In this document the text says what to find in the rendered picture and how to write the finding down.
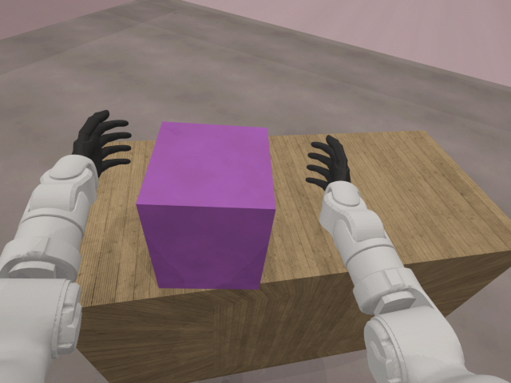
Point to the robot right forearm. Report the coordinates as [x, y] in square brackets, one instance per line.
[382, 283]

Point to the carton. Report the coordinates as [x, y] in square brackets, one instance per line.
[207, 206]

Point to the right robot hand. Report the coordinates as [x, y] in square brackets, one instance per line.
[337, 163]

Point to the robot left upper arm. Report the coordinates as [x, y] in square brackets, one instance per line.
[40, 318]

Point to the pedestal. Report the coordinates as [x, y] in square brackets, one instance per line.
[453, 237]

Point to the robot right upper arm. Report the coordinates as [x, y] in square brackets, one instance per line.
[416, 345]

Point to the robot left forearm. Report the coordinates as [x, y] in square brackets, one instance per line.
[49, 234]

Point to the left robot hand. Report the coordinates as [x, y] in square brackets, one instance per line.
[90, 141]

